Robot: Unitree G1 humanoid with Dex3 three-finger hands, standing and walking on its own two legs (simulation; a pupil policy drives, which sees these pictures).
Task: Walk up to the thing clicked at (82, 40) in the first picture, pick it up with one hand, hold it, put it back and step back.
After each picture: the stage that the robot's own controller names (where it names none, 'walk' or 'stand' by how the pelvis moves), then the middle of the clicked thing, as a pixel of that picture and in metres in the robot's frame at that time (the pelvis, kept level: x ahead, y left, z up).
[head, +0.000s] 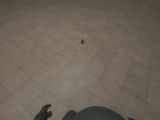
stand; (82, 41) +1.65 +0.20 -0.72
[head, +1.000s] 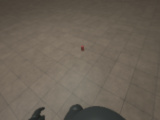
walk; (82, 48) +1.52 +0.28 -0.71
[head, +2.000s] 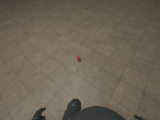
walk; (78, 58) +1.03 +0.29 -0.72
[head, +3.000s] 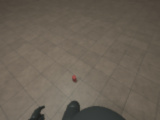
walk; (74, 78) +0.62 +0.26 -0.71
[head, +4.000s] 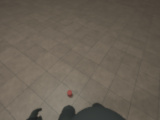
walk; (69, 93) +0.38 +0.18 -0.70
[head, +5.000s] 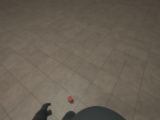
stand; (70, 99) +0.32 +0.22 -0.72
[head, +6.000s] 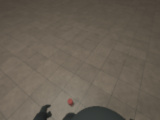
stand; (70, 102) +0.29 +0.22 -0.72
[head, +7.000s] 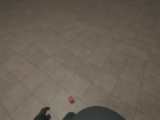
stand; (71, 99) +0.33 +0.22 -0.73
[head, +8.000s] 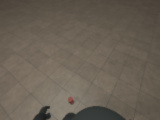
stand; (70, 100) +0.31 +0.22 -0.73
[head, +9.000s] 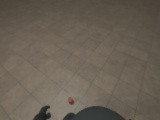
go down; (70, 100) +0.31 +0.22 -0.73
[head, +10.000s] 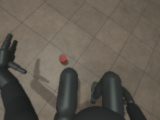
go down; (63, 59) +0.42 +0.21 -0.33
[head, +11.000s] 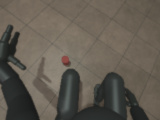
approach; (65, 61) +0.42 +0.20 -0.31
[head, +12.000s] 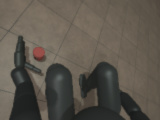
close in; (38, 54) +0.41 +0.24 -0.23
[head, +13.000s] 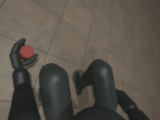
close; (26, 54) +0.41 +0.25 -0.23
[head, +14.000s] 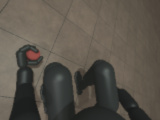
lift; (32, 55) +0.39 +0.23 -0.23
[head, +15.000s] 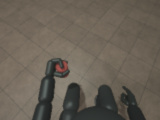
lift; (63, 69) +0.33 +0.18 -0.02
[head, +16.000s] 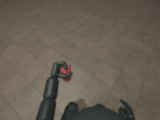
hold; (66, 73) +0.32 +0.17 +0.00
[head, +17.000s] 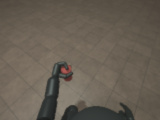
hold; (67, 73) +0.32 +0.17 +0.00
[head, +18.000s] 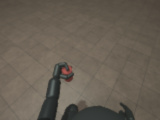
crouch; (67, 74) +0.32 +0.16 -0.01
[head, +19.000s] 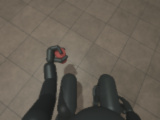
crouch; (61, 56) +0.43 +0.18 -0.10
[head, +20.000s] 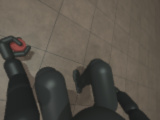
lower; (20, 48) +0.44 +0.26 -0.23
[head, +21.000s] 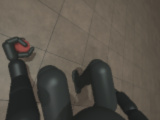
lower; (23, 48) +0.43 +0.26 -0.23
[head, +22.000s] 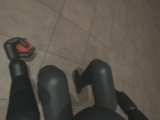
lower; (24, 49) +0.43 +0.25 -0.23
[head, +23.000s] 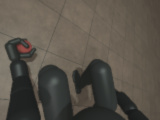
lower; (24, 49) +0.43 +0.25 -0.23
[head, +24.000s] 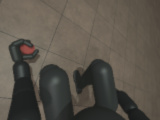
loosen; (27, 50) +0.42 +0.24 -0.23
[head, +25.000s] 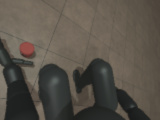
withdraw; (26, 50) +0.42 +0.24 -0.23
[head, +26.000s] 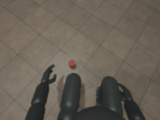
walk; (71, 64) +0.44 +0.17 -0.40
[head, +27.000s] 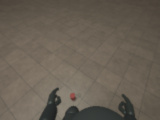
stand; (72, 96) +0.36 +0.17 -0.66
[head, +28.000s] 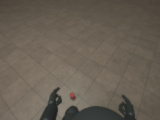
stand; (72, 96) +0.37 +0.19 -0.67
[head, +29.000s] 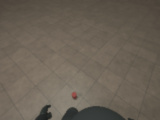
stand; (74, 95) +0.36 +0.18 -0.70
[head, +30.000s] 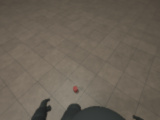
walk; (75, 89) +0.39 +0.17 -0.71
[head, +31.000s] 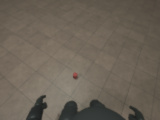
walk; (75, 75) +0.55 +0.15 -0.71
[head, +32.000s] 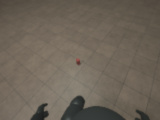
walk; (78, 61) +0.86 +0.27 -0.70
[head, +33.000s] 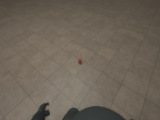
stand; (80, 61) +0.99 +0.19 -0.71
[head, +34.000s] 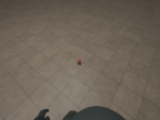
stand; (79, 61) +1.01 +0.20 -0.72
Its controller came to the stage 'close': yes
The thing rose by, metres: 0.72
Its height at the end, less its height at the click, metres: +0.00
